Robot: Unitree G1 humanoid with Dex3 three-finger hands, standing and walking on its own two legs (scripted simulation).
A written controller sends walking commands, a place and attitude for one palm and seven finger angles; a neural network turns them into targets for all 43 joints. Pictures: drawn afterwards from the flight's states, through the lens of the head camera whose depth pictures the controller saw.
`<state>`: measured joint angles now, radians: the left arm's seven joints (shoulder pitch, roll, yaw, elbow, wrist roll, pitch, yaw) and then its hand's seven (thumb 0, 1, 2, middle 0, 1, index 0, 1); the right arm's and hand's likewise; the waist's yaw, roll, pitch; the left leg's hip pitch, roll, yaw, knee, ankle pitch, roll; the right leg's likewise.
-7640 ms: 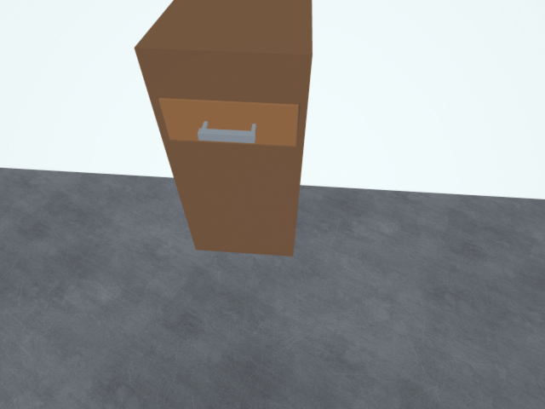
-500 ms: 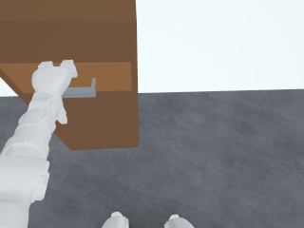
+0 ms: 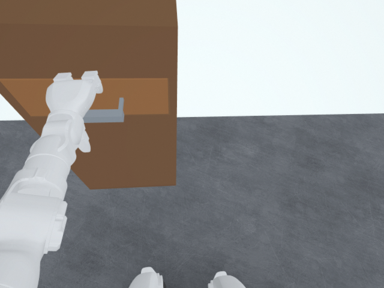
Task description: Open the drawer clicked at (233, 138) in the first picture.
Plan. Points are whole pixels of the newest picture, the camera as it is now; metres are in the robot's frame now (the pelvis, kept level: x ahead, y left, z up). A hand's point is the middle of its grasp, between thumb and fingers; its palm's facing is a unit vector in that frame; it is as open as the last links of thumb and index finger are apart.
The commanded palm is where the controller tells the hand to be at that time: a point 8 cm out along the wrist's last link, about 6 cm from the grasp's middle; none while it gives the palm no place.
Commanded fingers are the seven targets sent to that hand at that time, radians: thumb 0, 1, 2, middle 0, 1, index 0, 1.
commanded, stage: move the hooked fingers above the handle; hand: left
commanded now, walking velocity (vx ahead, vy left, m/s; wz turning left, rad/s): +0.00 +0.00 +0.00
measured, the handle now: (92, 109) +0.56 +0.22 -0.03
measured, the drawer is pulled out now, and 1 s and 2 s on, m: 0.00 0.00 0.00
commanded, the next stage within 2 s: lower the fingers behind the handle in 0.20 s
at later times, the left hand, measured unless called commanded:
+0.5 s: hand (82, 117) +0.49 +0.22 +0.01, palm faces -0.10 -0.04 -0.99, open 13.8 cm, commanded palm +0.48 +0.22 +0.06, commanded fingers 0.00 -0.50 0.30 -0.30 -1.20 -0.30 -1.20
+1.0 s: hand (82, 126) +0.49 +0.23 -0.02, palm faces -0.07 -0.04 -1.00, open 13.8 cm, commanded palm +0.49 +0.22 +0.03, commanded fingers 0.00 -0.50 0.30 -0.30 -1.20 -0.30 -1.20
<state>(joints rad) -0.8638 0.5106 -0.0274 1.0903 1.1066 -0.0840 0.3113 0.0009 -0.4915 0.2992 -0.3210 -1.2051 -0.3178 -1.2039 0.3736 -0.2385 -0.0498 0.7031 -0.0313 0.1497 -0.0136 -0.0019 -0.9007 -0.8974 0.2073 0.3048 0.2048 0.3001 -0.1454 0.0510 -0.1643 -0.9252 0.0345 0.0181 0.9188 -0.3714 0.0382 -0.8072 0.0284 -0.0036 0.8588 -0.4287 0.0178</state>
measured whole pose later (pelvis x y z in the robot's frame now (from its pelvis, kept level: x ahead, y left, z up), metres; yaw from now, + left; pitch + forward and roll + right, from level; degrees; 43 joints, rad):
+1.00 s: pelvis -0.01 +0.00 -0.02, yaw +0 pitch +25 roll -4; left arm -0.85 0.55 0.00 1.13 1.13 -0.11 0.35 0.00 -0.49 0.30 -0.31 -1.21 -0.32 -1.20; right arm 0.34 -0.24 -0.04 0.71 -0.04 0.14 -0.02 0.00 -0.90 -0.90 0.21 0.30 0.20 0.30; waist -0.15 0.05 -0.18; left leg -1.06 0.04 0.01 1.04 -0.41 0.04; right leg -0.94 0.04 -0.01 0.98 -0.47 0.02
